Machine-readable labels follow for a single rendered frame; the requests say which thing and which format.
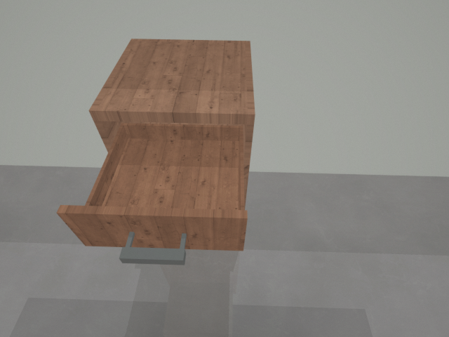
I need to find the drawer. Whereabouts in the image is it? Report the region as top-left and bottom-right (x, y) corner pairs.
(57, 123), (248, 251)

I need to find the cabinet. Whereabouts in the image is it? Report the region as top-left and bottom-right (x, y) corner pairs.
(89, 39), (255, 206)

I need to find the handle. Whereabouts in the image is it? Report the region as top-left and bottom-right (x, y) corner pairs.
(119, 232), (187, 265)

